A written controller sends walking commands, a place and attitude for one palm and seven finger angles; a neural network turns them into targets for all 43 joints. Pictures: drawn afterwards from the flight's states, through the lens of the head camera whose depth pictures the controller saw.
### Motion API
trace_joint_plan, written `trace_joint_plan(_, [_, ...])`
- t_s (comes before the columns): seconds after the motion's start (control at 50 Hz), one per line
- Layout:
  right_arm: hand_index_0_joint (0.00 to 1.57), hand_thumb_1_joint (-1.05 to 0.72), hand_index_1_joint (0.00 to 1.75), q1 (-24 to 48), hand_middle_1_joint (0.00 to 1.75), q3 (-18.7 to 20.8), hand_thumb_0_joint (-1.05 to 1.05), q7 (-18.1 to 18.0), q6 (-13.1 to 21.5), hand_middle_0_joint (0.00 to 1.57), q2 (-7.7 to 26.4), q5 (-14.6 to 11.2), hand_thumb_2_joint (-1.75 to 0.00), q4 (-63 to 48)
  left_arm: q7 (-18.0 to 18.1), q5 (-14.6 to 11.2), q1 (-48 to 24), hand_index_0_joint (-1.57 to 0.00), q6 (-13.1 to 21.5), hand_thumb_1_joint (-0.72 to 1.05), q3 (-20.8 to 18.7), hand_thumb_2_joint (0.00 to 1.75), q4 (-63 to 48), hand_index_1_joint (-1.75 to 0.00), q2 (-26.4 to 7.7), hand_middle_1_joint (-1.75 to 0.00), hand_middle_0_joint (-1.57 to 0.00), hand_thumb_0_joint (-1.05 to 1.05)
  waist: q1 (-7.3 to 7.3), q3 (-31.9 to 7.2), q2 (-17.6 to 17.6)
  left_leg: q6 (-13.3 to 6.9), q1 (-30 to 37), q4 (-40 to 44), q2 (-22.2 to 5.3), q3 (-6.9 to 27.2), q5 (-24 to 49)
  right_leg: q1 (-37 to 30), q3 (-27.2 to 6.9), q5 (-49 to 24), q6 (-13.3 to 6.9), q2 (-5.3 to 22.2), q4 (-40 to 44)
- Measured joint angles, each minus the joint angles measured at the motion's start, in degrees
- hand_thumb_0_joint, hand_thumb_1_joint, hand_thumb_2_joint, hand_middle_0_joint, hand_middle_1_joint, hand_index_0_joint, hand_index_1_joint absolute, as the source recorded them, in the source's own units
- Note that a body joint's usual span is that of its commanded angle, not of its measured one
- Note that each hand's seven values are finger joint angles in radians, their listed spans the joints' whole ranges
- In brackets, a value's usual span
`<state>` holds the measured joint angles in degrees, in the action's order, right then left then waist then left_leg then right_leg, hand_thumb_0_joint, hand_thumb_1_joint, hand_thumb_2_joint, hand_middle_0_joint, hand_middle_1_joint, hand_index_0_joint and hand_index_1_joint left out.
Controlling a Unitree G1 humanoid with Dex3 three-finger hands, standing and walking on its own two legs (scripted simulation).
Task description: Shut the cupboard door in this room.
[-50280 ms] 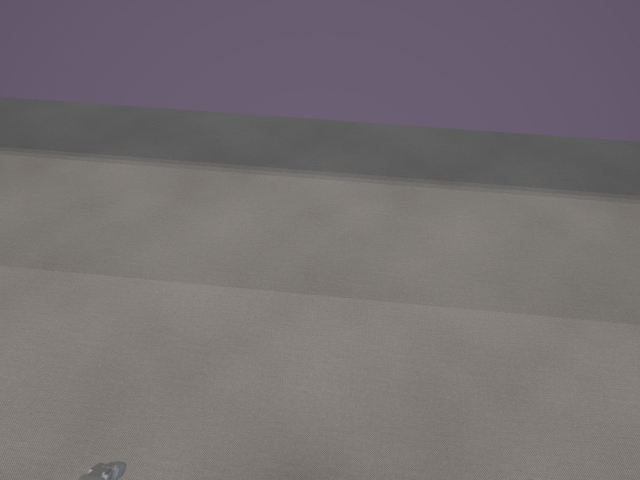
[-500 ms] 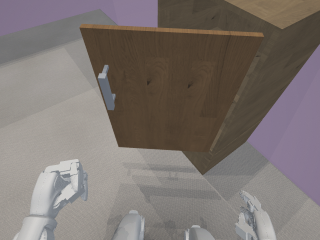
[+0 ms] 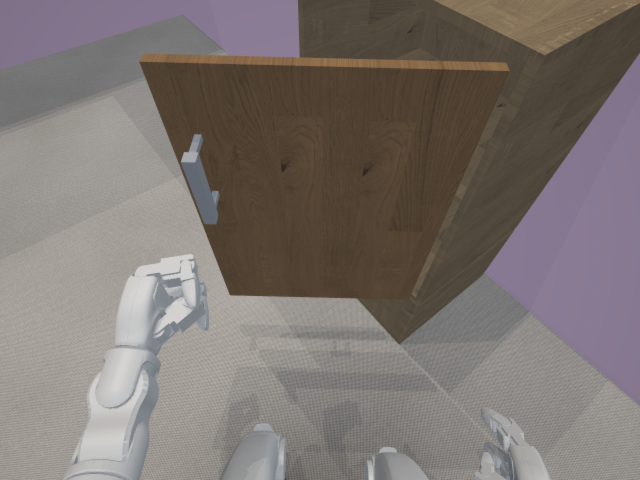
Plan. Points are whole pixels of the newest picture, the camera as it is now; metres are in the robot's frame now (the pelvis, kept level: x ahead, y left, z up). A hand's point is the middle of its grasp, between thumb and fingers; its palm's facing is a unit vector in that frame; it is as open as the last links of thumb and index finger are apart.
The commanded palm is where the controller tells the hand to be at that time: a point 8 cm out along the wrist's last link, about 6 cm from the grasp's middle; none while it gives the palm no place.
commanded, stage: bring the fist close to the handle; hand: left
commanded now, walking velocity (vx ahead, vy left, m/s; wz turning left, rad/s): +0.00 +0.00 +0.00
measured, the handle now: (204, 181) +0.51 +0.20 +0.05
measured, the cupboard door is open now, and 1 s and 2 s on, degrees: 51 51 40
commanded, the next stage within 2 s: push the door shut along its arc in 0.88 s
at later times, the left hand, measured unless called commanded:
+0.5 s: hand (221, 236) +0.41 +0.15 +0.05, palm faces +0.02 -1.00 -0.03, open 3.1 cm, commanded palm +0.39 +0.20 +0.05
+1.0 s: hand (227, 231) +0.42 +0.14 +0.05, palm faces +0.03 -1.00 -0.03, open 3.1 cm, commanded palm +0.39 +0.20 +0.05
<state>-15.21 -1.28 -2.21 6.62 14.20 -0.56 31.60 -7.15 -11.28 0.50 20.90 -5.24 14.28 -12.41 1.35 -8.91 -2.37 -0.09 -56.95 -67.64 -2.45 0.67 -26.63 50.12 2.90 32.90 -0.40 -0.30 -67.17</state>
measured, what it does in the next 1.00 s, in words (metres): stands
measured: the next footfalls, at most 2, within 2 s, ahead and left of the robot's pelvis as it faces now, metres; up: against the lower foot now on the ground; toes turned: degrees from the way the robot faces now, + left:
none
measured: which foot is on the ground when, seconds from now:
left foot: down 0.00-1.00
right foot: down 0.00-1.00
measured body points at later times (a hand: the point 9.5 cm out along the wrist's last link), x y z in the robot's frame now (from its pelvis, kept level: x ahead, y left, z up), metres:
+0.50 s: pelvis +0.00 +0.00 +0.00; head +0.08 +0.00 +0.44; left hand +0.40 +0.20 +0.06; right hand +0.10 -0.26 -0.11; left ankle +0.06 +0.12 -0.64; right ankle +0.00 -0.12 -0.64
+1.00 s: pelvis +0.00 +0.00 +0.00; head +0.09 +0.00 +0.44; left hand +0.41 +0.20 +0.05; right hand +0.08 -0.26 -0.12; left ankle +0.06 +0.12 -0.64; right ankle +0.00 -0.12 -0.64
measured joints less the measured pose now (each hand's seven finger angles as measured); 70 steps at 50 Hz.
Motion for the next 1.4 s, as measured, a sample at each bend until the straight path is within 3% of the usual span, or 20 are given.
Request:
trace_joint_plan(0.38, [0.20,-0.91,0.30,0.18,0.30,0.87,0.01,0.66,-2.52,0.20,0.11,0.13,-0.90,3.45,0.91,1.44,-19.31,-1.30,3.58,0.90,-3.81,0.90,20.35,-1.50,-0.84,-1.50,-1.30,0.02,1.27,0.11,0.64,0.27,-1.12,0.93,-0.32,-0.65,0.77,1.88,-0.69,-0.66,-0.25,-0.27,0.10])
trace_joint_plan(0.56, [0.20,-0.91,0.30,-0.89,0.30,1.13,0.01,1.04,-3.70,0.20,0.20,0.46,-0.90,4.65,1.02,2.86,-29.82,-1.30,4.64,0.90,-7.16,0.90,31.74,-1.50,-2.54,-1.50,-1.30,0.02,2.78,0.07,0.65,0.28,-3.62,0.10,-0.56,-0.69,0.89,4.48,-0.78,-0.82,-0.29,-0.48,-0.79])
trace_joint_plan(0.78, [0.20,-0.91,0.30,-3.84,0.30,1.81,0.01,1.87,-5.62,0.20,0.22,0.52,-0.90,4.74,1.33,3.15,-28.03,-1.30,6.07,0.90,-8.25,0.90,31.81,-1.50,-1.69,-1.50,-1.30,0.02,3.09,0.12,0.35,-0.03,-2.93,1.21,-0.73,-1.71,0.92,4.29,-1.81,-1.17,0.03,-0.59,0.15])
trace_joint_plan(1.02, [0.20,-0.91,0.30,-1.92,0.30,1.75,0.01,1.88,-5.66,0.20,-0.10,0.63,-0.90,4.53,2.20,3.78,-28.33,-1.30,7.39,0.90,-7.45,0.90,32.34,-1.50,-1.16,-1.50,-1.30,0.02,3.00,0.06,0.69,0.00,-2.38,1.53,-0.66,-1.57,1.08,3.66,-1.68,-1.32,0.01,-0.56,0.55])
trace_joint_plan(1.2, [0.20,-0.91,0.30,-0.46,0.30,1.23,0.01,1.39,-5.50,0.20,0.28,0.27,-0.90,4.48,-1.83,3.57,-33.51,-1.31,7.66,0.90,-7.98,0.90,38.24,-1.50,-3.95,-1.50,-1.30,0.02,3.07,0.27,0.83,0.09,-3.41,0.56,-0.50,-0.81,1.05,4.27,-0.95,-1.09,-0.12,-0.47,-0.23])
trace_joint_plan(1.4, [0.20,-0.91,0.30,-1.51,0.30,1.14,0.01,1.34,-5.46,0.20,1.02,0.04,-0.90,5.49,-6.72,3.16,-42.47,-1.30,6.40,0.90,-9.50,0.90,45.41,-1.50,-8.08,-1.50,-1.32,0.02,4.18,0.13,0.45,-0.04,-8.03,-2.24,-0.53,-0.04,0.66,8.36,-0.27,-0.68,-0.10,-0.56,-2.55])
